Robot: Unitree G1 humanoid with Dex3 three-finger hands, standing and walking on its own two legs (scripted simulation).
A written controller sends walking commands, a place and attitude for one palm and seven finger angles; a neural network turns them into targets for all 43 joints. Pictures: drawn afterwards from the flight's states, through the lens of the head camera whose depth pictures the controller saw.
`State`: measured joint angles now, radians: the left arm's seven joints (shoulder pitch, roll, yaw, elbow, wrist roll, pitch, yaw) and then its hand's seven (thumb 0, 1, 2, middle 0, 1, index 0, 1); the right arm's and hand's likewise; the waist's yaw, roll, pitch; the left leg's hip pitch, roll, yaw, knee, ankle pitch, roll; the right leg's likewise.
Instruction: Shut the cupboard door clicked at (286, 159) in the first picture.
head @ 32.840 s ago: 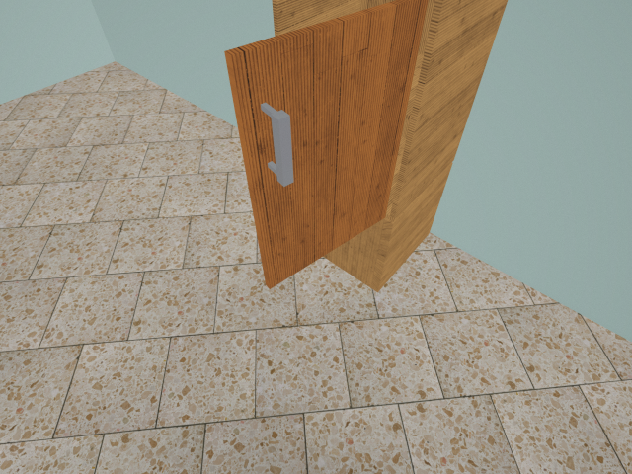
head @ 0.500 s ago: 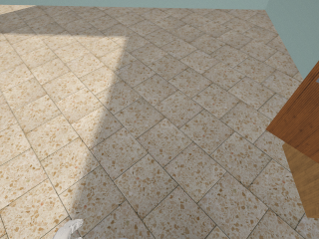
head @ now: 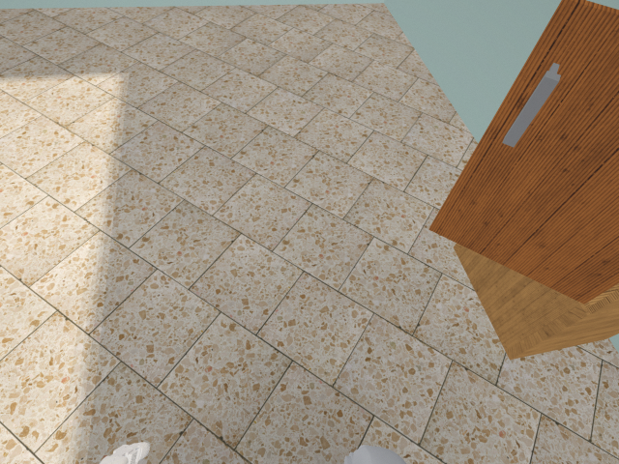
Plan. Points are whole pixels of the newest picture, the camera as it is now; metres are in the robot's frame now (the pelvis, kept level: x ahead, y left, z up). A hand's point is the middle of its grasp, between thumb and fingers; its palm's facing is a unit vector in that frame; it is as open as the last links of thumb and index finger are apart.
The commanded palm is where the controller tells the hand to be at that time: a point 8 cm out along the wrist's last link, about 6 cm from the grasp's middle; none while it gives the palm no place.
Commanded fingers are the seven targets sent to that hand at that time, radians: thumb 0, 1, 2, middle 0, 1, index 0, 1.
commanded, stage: turn to face it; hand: left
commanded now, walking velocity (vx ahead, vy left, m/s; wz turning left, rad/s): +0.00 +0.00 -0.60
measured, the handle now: (531, 105) +0.68 -0.33 +0.09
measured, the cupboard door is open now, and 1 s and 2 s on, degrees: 48 48 48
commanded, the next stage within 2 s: take the last steps up to it in 0.72 s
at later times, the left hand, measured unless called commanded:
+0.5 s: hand (215, 438) +0.16 +0.14 -0.17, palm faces -0.26 -0.94 -0.22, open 7.4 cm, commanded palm none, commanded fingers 0.00 0.90 0.90 -0.20 -0.30 -0.20 -0.30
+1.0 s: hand (251, 401) +0.22 +0.10 -0.16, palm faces -0.41 -0.88 -0.23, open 7.4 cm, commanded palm none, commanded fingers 0.00 0.90 0.90 -0.20 -0.30 -0.20 -0.30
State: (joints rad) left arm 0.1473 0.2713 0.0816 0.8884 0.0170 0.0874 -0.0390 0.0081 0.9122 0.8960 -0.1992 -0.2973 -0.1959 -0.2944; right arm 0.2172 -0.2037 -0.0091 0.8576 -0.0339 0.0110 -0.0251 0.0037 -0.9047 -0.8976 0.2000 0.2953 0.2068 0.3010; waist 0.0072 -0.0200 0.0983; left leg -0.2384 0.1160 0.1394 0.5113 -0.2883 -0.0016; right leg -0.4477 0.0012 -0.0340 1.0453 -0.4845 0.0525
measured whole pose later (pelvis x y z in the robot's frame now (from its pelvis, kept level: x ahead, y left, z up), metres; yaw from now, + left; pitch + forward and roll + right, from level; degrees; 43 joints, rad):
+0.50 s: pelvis +0.04 -0.03 -0.01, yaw -16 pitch +2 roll +0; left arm 0.19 0.22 0.05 0.91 0.02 0.05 -0.01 0.01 0.91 0.90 -0.20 -0.30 -0.20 -0.30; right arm 0.17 -0.24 -0.04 0.88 -0.01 0.04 -0.01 0.01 -0.91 -0.90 0.20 0.29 0.20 0.30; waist 0.00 0.00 0.08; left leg -0.41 0.05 0.03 0.76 -0.38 -0.08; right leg -0.24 0.04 0.07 0.51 -0.30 -0.01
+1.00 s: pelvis +0.08 -0.05 -0.01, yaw -25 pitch +1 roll -1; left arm 0.22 0.19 0.05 0.96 0.02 0.02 -0.01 0.00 0.91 0.90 -0.20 -0.30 -0.20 -0.29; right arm 0.26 -0.24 -0.05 1.00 -0.03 0.06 -0.01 0.01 -0.91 -0.90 0.20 0.29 0.20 0.30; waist -0.02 0.04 0.04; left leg -0.43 0.07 0.06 1.00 -0.48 -0.04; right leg -0.18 0.02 -0.03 0.48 -0.31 -0.03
